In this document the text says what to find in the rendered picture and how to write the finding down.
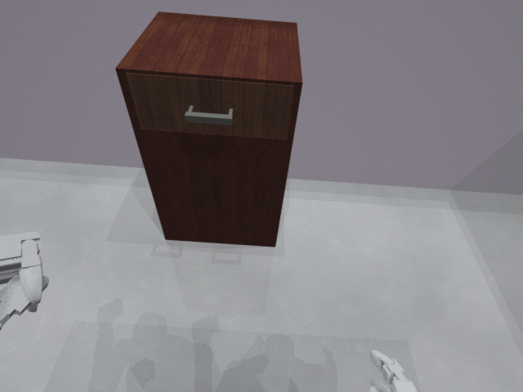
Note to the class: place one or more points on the handle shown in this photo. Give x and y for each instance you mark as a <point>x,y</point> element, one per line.
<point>195,117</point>

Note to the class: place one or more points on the left robot hand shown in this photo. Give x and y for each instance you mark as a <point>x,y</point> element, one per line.
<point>21,270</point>

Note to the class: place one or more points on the cabinet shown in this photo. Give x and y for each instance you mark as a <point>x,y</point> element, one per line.
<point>210,187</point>

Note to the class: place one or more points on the drawer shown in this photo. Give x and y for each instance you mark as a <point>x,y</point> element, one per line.
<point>259,109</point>

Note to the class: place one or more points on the right robot hand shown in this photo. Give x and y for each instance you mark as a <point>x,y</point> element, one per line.
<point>393,374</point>

